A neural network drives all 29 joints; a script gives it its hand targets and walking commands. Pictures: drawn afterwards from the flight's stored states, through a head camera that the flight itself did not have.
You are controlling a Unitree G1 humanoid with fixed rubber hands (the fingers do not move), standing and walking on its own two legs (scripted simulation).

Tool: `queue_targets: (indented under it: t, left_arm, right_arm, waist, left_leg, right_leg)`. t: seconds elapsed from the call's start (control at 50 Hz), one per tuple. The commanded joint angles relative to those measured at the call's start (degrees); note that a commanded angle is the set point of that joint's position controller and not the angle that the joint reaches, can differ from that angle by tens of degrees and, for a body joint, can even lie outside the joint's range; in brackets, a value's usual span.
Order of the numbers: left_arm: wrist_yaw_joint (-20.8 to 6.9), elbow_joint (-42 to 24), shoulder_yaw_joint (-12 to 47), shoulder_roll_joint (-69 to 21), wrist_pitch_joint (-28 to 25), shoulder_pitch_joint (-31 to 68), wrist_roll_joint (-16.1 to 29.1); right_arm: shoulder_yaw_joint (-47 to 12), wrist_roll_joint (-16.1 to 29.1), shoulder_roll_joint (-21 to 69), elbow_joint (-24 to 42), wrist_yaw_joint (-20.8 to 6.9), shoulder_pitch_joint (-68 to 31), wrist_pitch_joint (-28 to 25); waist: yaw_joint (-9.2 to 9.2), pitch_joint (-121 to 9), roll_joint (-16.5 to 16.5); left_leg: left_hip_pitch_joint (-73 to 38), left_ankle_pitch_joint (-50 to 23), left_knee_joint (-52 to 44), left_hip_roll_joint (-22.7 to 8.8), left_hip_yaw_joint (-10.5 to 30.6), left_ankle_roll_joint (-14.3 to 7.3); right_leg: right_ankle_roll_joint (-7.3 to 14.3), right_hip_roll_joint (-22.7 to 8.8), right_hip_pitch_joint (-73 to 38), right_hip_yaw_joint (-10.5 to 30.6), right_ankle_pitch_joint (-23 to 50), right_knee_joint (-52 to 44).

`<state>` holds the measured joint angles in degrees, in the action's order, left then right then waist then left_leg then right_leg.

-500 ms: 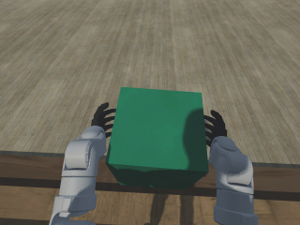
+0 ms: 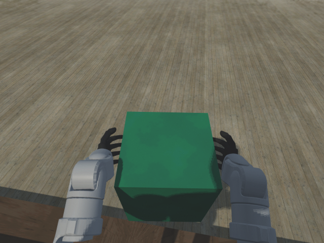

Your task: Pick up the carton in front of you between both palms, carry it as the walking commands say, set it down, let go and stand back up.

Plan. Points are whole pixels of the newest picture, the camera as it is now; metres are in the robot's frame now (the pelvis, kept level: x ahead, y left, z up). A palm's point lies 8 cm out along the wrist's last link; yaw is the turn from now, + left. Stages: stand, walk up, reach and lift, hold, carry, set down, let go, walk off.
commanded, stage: carry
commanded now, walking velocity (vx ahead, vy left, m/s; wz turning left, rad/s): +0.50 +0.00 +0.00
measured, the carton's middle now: (166, 169) +0.33 +0.03 +0.01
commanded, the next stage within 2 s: none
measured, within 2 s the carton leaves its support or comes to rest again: neither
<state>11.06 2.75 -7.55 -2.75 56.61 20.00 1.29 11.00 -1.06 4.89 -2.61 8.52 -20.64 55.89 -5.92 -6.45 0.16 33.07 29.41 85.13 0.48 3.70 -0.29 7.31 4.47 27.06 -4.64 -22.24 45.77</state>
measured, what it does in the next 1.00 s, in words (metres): goes down: left foot 0.13 m lower, then right foot 0.13 m lower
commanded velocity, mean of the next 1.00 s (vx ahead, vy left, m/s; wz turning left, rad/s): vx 0.50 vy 0.00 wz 0.00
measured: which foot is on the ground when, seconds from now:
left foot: up 0.00-0.30, down 0.32-0.78, up 0.80-1.00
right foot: down 0.00-0.34, up 0.36-0.74, down 0.76-1.00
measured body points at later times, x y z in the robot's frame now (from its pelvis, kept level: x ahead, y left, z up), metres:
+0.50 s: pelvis +0.36 +0.02 -0.13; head +0.37 +0.01 +0.32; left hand +0.70 +0.12 -0.06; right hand +0.66 -0.18 -0.07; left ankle +0.34 +0.05 -0.83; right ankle +0.35 -0.11 -0.77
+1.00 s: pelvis +0.75 -0.04 -0.24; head +0.79 -0.05 +0.21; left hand +1.06 +0.14 -0.19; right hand +1.08 -0.17 -0.20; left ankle +0.79 +0.11 -0.88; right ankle +0.70 -0.09 -0.96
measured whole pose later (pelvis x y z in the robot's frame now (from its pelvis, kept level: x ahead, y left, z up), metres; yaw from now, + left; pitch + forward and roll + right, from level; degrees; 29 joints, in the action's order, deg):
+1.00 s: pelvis +0.75 -0.04 -0.24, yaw -1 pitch +6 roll +0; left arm 10.4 -1.3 -9.3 -4.4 55.4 18.9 2.1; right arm 11.7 -1.2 7.0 2.6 8.2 -17.6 54.0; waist -5.5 -1.3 -0.8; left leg 44.0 21.5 69.7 -3.1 1.1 -1.3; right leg 6.6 4.2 19.2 -5.6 -22.9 36.2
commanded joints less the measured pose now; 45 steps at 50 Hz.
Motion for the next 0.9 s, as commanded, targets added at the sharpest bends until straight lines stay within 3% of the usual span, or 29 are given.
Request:
queue_targets:
  t: [0.0, 0.04, 0.08, 0.14, 0.18, 0.24, 0.26, 0.28, 0.3, 0.32, 0.34, 0.36, 0.38, 0.4, 0.42, 0.48, 0.5, 0.52, 0.56, 0.62, 0.68, 0.72, 0.74, 0.76, 0.78, 0.8, 0.82, 0.84, 0.88]
  left_arm:
    - [-8.2, -11.8, 37.6, -50.3, -2.7, 43.1, 19.3]
    - [-9.3, -8.4, 37.0, -54.2, -4.4, 41.9, 19.2]
    - [-10.0, -9.0, 37.1, -55.2, -5.5, 39.6, 19.1]
    - [-9.2, -6.3, 36.5, -51.6, -5.7, 30.9, 15.8]
    - [-8.7, -8.4, 36.8, -50.1, -5.9, 28.7, 14.9]
    - [-8.0, -11.0, 36.1, -46.1, -5.3, 26.5, 14.4]
    - [-7.8, -11.6, 36.0, -45.6, -4.9, 26.8, 14.4]
    - [-7.5, -12.1, 36.3, -44.0, -4.1, 28.9, 13.7]
    - [-7.0, -12.9, 35.6, -43.7, -3.6, 30.1, 13.4]
    - [-6.3, -10.5, 32.8, -40.8, -2.3, 27.4, 11.5]
    - [-5.7, -10.7, 31.4, -38.9, -1.6, 27.5, 11.2]
    - [-4.3, -9.7, 29.3, -37.5, -1.3, 26.4, 8.0]
    - [-3.4, -8.7, 27.0, -37.0, -0.9, 25.4, 6.1]
    - [-3.3, -10.4, 25.9, -37.5, -1.2, 25.0, 4.9]
    - [-3.1, -8.2, 24.9, -38.5, -1.0, 24.3, 3.3]
    - [-4.2, -8.9, 25.5, -42.6, -2.6, 28.6, 2.5]
    - [-4.5, -9.1, 26.3, -44.6, -3.5, 28.7, 3.2]
    - [-4.8, -11.3, 27.2, -45.5, -4.3, 29.8, 4.2]
    - [-5.0, -12.9, 29.0, -44.8, -5.1, 32.1, 4.8]
    - [-5.1, -15.9, 31.5, -44.3, -5.0, 31.6, 5.7]
    - [-4.5, -13.9, 31.3, -39.8, -3.4, 27.8, 5.4]
    - [-4.1, -12.2, 30.8, -38.0, -2.3, 25.4, 3.9]
    - [-4.0, -12.7, 30.0, -37.1, -1.7, 24.0, 3.5]
    - [-3.9, -11.0, 29.1, -34.8, -0.9, 23.7, 4.1]
    - [-3.5, -11.1, 29.8, -35.1, -0.4, 22.6, 5.3]
    - [-3.6, -10.8, 30.3, -36.9, -0.1, 24.2, 7.2]
    - [-3.7, -11.9, 31.5, -39.2, -0.4, 27.9, 8.7]
    - [-3.9, -13.2, 33.3, -41.3, -1.1, 31.4, 10.5]
    - [-5.7, -16.0, 36.9, -46.2, -2.2, 36.9, 14.9]
  right_arm:
    - [-29.6, 5.6, 44.1, 3.1, -1.4, -27.5, -1.6]
    - [-33.1, 7.8, 47.7, 7.5, -2.4, -33.2, -3.9]
    - [-34.9, 8.6, 48.4, 10.5, -2.9, -32.9, -5.4]
    - [-36.9, 9.2, 44.7, 10.4, -3.2, -29.3, -5.4]
    - [-36.5, 8.7, 43.0, 11.7, -3.2, -26.5, -5.1]
    - [-36.9, 9.6, 40.7, 14.7, -3.0, -25.4, -3.8]
    - [-36.3, 8.9, 39.0, 14.1, -2.7, -25.1, -3.2]
    - [-35.1, 8.3, 37.4, 13.2, -2.5, -24.3, -2.6]
    - [-34.6, 8.3, 35.1, 13.0, -2.4, -23.5, -2.0]
    - [-33.8, 8.2, 34.2, 9.8, -2.1, -20.3, -1.2]
    - [-33.5, 8.6, 33.8, 10.8, -1.7, -22.7, -1.0]
    - [-36.0, 11.2, 35.8, 9.6, -2.0, -25.7, -0.4]
    - [-37.2, 13.7, 37.3, 10.0, -2.3, -27.4, -0.3]
    - [-39.3, 16.9, 40.0, 11.7, -3.1, -31.2, -0.4]
    - [-40.0, 17.7, 42.6, 9.9, -3.7, -32.4, -0.2]
    - [-42.0, 21.2, 48.6, 10.8, -5.9, -39.4, -1.6]
    - [-42.7, 22.1, 50.0, 12.5, -6.4, -41.6, -2.3]
    - [-42.9, 22.6, 50.8, 12.0, -6.9, -39.9, -2.9]
    - [-43.0, 21.4, 49.8, 10.2, -6.9, -36.8, -3.4]
    - [-42.2, 20.5, 48.9, 10.7, -6.6, -32.4, -3.9]
    - [-40.6, 19.1, 44.5, 10.1, -5.8, -28.9, -3.1]
    - [-39.6, 17.4, 42.8, 6.2, -5.3, -24.7, -1.8]
    - [-39.2, 16.8, 40.9, 7.7, -5.1, -27.0, -1.4]
    - [-37.6, 16.7, 40.5, 7.6, -4.6, -27.9, -0.6]
    - [-36.3, 16.9, 39.3, 8.9, -3.9, -26.8, -0.3]
    - [-34.3, 15.2, 37.8, 9.6, -3.0, -26.1, 0.0]
    - [-32.5, 13.5, 38.1, 8.7, -2.6, -27.1, 0.3]
    - [-31.3, 12.3, 38.6, 8.2, -2.7, -26.6, 0.1]
    - [-31.6, 10.7, 42.3, 7.4, -3.3, -26.2, -0.6]
  waist:
    - [2.73, -12.0, 3.5]
    - [2.40, -15.1, 8.2]
    - [1.00, -17.2, 6.1]
    - [-2.45, -14.8, 0.0]
    - [-2.70, -12.8, 2.9]
    - [-0.48, -13.9, 8.6]
    - [4.92, -17.3, 6.9]
    - [13.80, -19.5, 2.4]
    - [15.84, -17.1, -11.1]
    - [11.97, -18.3, -11.3]
    - [11.59, -19.7, -10.5]
    - [11.79, -18.9, -6.4]
    - [10.92, -16.0, -2.3]
    - [11.24, -15.7, -1.1]
    - [9.63, -15.1, 1.9]
    - [10.48, -13.6, -2.7]
    - [10.17, -15.6, -0.4]
    - [10.76, -16.6, -1.8]
    - [14.53, -13.7, -0.1]
    - [15.16, -11.3, -3.5]
    - [13.00, -11.3, -6.1]
    - [7.94, -13.1, -2.6]
    - [3.22, -17.4, 1.4]
    - [1.71, -22.0, 7.6]
    - [2.56, -28.4, 7.2]
    - [1.69, -28.2, 2.9]
    - [0.15, -23.5, 1.3]
    - [-0.07, -20.2, -1.9]
    - [3.17, -17.0, -0.9]
  left_leg:
    - [11.5, -2.5, -17.1, -2.2, 0.3, 0.8]
    - [9.0, -7.6, -16.7, -1.7, -1.9, 0.7]
    - [17.4, -21.6, -18.2, -3.3, -0.9, -0.9]
    - [15.1, -39.5, -44.0, 0.5, -7.3, -1.0]
    - [2.2, -46.9, -55.8, 3.6, -12.0, -1.1]
    - [-17.0, -55.0, -58.0, 3.7, -13.3, -2.9]
    - [-27.4, -54.9, -51.6, 6.2, -17.0, -3.2]
    - [-37.0, -48.5, -54.6, 1.5, -11.0, -6.6]
    - [-44.4, -54.1, -54.8, -6.7, -2.1, -10.8]
    - [-51.9, -67.3, -48.8, -12.0, 12.3, -10.4]
    - [-51.4, -57.5, -51.5, -17.8, 23.5, -14.3]
    - [-50.8, -43.4, -53.4, -18.6, 25.9, -18.3]
    - [-44.2, -37.7, -52.9, -15.6, 26.8, -16.6]
    - [-40.3, -36.7, -52.4, -15.7, 30.5, -18.1]
    - [-33.3, -31.3, -53.3, -15.1, 28.9, -18.3]
    - [-26.4, -40.1, -55.4, -14.9, 24.5, -18.1]
    - [-29.2, -39.2, -50.5, -12.9, 20.1, -16.1]
    - [-31.2, -41.4, -49.0, -11.6, 17.8, -13.9]
    - [-34.6, -32.9, -44.5, -4.9, 12.3, -12.4]
    - [-21.6, -23.7, -45.8, -1.6, 6.4, -10.5]
    - [-21.1, -24.9, -35.1, -1.8, 2.4, -7.2]
    - [-22.0, -39.6, -20.1, -1.0, -2.0, -5.1]
    - [-11.9, -30.4, -3.6, -1.5, -3.2, -3.4]
    - [10.4, 6.5, 7.0, 3.4, -3.3, -0.2]
    - [18.9, 11.3, 12.0, 1.7, 0.9, -0.2]
    - [18.8, 5.4, 11.1, 0.1, 1.1, -1.5]
    - [20.4, 3.9, 8.8, -0.1, -0.6, -0.7]
    - [22.8, -1.9, 3.5, -2.1, 0.5, -0.5]
    - [15.8, -4.2, -2.4, -3.2, -0.8, -0.6]
  right_leg:
    - [8.5, -19.5, -17.5, 32.5, 26.4, -15.0]
    - [8.8, -18.7, -19.1, 29.2, 35.5, -14.2]
    - [6.3, -15.8, -28.8, 23.5, 39.0, -7.3]
    - [3.0, -6.4, -30.6, 15.3, 31.8, 0.3]
    - [2.6, -4.2, -23.2, 11.2, 29.0, -0.2]
    - [0.7, -5.4, -14.9, 7.7, 25.2, 8.7]
    - [-1.5, -6.0, -10.0, 4.1, 35.8, 16.1]
    - [-3.8, -7.0, -6.7, 1.9, 40.6, 31.7]
    - [-6.3, -1.3, 7.1, 0.6, 5.7, 51.1]
    - [-5.6, 1.9, 18.1, 4.9, -11.0, 50.2]
    - [-4.3, 0.5, 23.0, 5.9, -7.8, 48.0]
    - [-4.3, -2.1, 26.9, 8.0, -7.3, 46.7]
    - [-5.4, -3.4, 25.4, 7.6, -7.8, 43.1]
    - [-5.8, -4.3, 27.2, 9.5, -4.6, 36.7]
    - [-6.4, -5.7, 23.0, 10.0, -4.1, 31.1]
    - [-7.2, -5.8, 17.4, 7.1, 2.2, 19.3]
    - [-6.4, -6.5, 18.7, 8.2, 13.0, 19.3]
    - [-5.7, -5.9, 20.0, 6.5, 17.1, 17.7]
    - [-4.7, -5.8, 23.6, 5.1, 30.6, 1.2]
    - [-3.8, -2.5, 4.3, -0.7, 44.6, -15.3]
    - [-3.4, -0.9, -7.1, -5.3, 47.2, -20.4]
    - [-2.2, -1.4, -17.9, -7.4, 46.7, -27.9]
    - [-0.3, -8.7, -33.0, 1.3, 47.6, -23.6]
    - [5.3, -21.5, -52.8, 17.6, 72.8, -7.2]
    - [10.2, -28.4, -58.6, 28.7, 67.8, -6.1]
    - [11.2, -27.7, -52.5, 31.0, 43.3, -11.4]
    - [12.0, -25.6, -46.8, 34.0, 32.4, -15.9]
    - [12.6, -24.2, -42.3, 35.8, 33.1, -16.5]
    - [12.0, -23.1, -27.2, 31.5, 29.2, -18.9]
